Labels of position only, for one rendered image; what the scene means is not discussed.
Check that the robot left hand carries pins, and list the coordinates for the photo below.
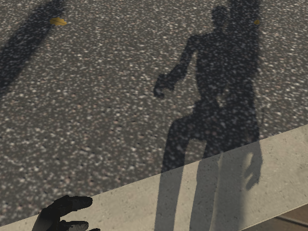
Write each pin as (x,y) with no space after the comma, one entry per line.
(49,218)

